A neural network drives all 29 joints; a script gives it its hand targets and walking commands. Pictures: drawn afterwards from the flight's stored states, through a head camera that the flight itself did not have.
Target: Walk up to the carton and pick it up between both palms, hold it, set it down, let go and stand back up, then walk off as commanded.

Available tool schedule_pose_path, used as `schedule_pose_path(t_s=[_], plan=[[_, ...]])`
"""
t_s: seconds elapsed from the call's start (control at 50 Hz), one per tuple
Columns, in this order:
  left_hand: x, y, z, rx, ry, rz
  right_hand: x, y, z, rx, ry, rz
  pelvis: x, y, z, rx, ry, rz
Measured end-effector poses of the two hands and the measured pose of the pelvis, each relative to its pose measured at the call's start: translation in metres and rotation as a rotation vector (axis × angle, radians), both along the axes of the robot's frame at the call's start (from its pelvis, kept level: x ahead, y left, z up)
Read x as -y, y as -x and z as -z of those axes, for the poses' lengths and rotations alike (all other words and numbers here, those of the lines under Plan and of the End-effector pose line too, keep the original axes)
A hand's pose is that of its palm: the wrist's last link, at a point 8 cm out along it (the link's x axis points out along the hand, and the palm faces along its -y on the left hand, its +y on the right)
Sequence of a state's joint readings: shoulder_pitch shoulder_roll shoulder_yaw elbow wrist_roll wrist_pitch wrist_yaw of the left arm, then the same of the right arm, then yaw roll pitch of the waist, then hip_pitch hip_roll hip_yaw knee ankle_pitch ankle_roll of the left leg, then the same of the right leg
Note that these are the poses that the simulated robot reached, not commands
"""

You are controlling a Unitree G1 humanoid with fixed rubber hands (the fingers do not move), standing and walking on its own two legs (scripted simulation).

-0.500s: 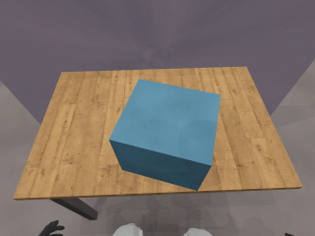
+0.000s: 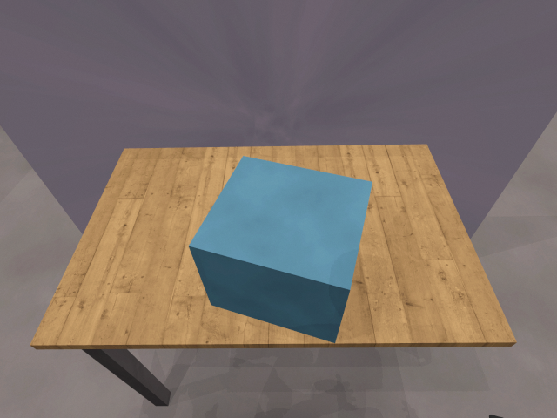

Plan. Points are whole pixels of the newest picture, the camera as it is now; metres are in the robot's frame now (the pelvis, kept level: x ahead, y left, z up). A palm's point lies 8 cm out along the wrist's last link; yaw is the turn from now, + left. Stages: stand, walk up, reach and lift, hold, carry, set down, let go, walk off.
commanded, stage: walk up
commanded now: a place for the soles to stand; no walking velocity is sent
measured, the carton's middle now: (287, 246) +0.41 +0.00 -0.03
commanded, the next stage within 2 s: reach and lift in 1.12 s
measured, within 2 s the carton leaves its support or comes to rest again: neither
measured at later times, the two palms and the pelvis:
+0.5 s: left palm out of the picture +0.10 +0.30 -0.08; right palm out of the picture +0.09 -0.30 -0.09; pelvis +0.00 +0.00 +0.02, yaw +1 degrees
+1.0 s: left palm out of the picture +0.04 +0.32 -0.09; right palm out of the picture +0.09 -0.29 -0.09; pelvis -0.01 +0.01 +0.03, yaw +2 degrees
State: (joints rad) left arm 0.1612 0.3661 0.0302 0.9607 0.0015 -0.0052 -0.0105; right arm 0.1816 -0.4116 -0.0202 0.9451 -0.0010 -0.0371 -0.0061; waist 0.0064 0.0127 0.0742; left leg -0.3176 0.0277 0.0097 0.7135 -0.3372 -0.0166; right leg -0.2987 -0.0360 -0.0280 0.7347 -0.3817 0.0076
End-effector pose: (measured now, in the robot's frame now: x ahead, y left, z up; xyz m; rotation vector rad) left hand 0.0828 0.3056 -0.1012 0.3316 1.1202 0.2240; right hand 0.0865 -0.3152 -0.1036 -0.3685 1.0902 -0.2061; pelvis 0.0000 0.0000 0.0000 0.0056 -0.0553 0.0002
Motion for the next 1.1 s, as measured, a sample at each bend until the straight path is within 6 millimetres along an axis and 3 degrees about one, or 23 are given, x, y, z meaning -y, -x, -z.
schedule_pose_path(t_s=[0.18, 0.46, 0.74, 0.92, 1.1], plan=[[0.010, -0.001, -0.010, -0.013, 0.017, 0.011, -0.008, 0.004, -0.003, -0.047, -0.047, -0.002, 0.004, 0.000, -0.014, -0.010, 0.001, -0.016], [0.005, -0.018, -0.018, 0.009, 0.027, 0.003, -0.014, 0.002, -0.014, -0.082, -0.039, 0.013, -0.003, 0.000, -0.025, -0.004, 0.008, -0.018], [-0.016, 0.013, -0.014, -0.064, 0.006, -0.020, -0.023, 0.004, -0.015, -0.101, -0.041, 0.002, -0.012, 0.016, -0.025, -0.018, 0.012, -0.025], [-0.017, 0.039, -0.010, -0.120, 0.011, -0.046, -0.027, 0.002, -0.014, -0.106, -0.049, -0.009, -0.013, 0.016, -0.025, -0.028, 0.014, -0.034], [-0.012, 0.041, -0.011, -0.116, 0.016, -0.053, -0.027, -0.011, -0.015, -0.086, -0.053, -0.021, -0.011, 0.013, -0.026, -0.027, 0.014, -0.038]])
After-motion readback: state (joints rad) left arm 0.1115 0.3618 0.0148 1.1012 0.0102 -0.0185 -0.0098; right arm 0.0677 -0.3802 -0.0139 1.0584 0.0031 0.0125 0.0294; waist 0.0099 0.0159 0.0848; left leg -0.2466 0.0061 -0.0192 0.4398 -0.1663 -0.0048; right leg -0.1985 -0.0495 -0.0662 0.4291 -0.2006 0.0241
